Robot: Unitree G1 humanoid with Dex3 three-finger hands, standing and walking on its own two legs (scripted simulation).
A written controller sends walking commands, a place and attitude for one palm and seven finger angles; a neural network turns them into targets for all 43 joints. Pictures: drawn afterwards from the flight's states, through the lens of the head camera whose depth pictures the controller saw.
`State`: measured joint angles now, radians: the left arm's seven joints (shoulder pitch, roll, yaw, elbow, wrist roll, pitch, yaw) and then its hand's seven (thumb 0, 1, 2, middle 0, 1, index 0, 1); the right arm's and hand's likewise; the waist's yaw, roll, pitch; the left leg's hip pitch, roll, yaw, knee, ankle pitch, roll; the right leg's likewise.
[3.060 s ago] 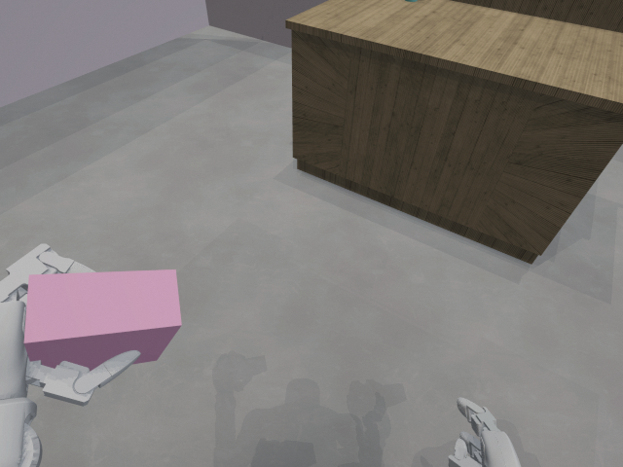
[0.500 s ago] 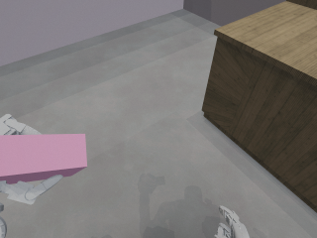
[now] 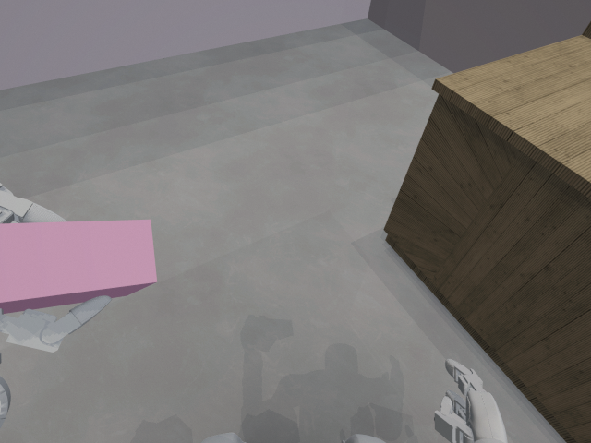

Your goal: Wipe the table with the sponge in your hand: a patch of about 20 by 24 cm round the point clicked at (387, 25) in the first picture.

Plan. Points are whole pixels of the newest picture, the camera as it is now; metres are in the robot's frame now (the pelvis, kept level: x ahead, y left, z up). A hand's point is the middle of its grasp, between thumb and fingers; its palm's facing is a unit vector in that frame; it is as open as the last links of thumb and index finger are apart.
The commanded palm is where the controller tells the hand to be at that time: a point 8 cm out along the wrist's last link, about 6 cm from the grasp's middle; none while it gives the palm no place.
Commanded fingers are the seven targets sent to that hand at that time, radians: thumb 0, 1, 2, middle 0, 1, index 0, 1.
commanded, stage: walk to a spot facing it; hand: left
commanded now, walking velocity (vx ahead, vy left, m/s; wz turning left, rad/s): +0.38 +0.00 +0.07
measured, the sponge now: (93, 266) +0.24 +0.22 +0.17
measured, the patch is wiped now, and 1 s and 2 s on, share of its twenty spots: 0.00 0.00 0.00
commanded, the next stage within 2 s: turn to face it in 1.36 s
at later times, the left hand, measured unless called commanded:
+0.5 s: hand (154, 202) +0.31 +0.18 +0.19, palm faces +0.44 -0.77 -0.45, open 10.0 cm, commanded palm +0.25 +0.23 +0.19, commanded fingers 0.00 0.10 1.30 -1.20 -1.60 -1.20 -1.60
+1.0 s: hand (121, 141) +0.38 +0.23 +0.21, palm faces +0.58 -0.67 -0.46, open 10.0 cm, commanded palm +0.33 +0.26 +0.19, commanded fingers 0.00 0.10 1.30 -1.20 -1.60 -1.20 -1.60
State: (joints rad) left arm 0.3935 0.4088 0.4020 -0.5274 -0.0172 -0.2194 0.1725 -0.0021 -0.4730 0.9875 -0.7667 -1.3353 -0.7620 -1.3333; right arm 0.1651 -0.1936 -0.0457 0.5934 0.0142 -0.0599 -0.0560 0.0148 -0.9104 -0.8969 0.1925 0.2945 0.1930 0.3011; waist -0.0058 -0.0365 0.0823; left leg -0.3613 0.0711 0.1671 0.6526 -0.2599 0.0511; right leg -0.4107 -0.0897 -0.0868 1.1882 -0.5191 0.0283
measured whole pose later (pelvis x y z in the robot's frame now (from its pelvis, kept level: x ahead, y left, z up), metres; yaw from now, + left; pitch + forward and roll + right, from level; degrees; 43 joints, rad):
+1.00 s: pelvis +0.24 -0.05 +0.02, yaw +15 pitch +0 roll -2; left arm 0.52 0.39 0.39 -0.60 -0.03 -0.24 0.13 0.00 -0.47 0.99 -0.77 -1.34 -0.76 -1.34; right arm 0.21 -0.09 0.04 0.61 0.01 -0.11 -0.03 0.01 -0.90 -0.90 0.20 0.30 0.20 0.30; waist 0.03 0.04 0.04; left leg -0.29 0.07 0.08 0.51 -0.22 0.02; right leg -0.47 -0.11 -0.12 0.87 -0.38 0.07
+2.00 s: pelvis +0.34 -0.12 +0.01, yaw +19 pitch -1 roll +2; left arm 0.42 0.31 0.30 -0.47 -0.05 -0.13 0.14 0.00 -0.48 1.00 -0.76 -1.34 -0.76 -1.34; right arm 0.13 -0.22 0.03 0.59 0.01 -0.06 -0.02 0.01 -0.90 -0.90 0.20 0.30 0.20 0.30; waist 0.04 0.03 0.07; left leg -0.49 0.06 0.04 1.09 -0.42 -0.09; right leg -0.31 0.03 -0.05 0.59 -0.27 -0.09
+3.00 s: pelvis +0.22 -0.18 +0.01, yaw -15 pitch +1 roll +2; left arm 0.56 0.44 0.42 -0.61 -0.06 -0.18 0.15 0.00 -0.48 1.00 -0.76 -1.35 -0.75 -1.35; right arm 0.16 -0.28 -0.05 0.55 0.02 0.06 -0.02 0.01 -0.91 -0.90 0.19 0.29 0.19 0.30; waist -0.01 -0.03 0.08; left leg -0.38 0.04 0.06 0.79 -0.45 -0.08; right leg -0.40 0.07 0.05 0.53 -0.15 -0.08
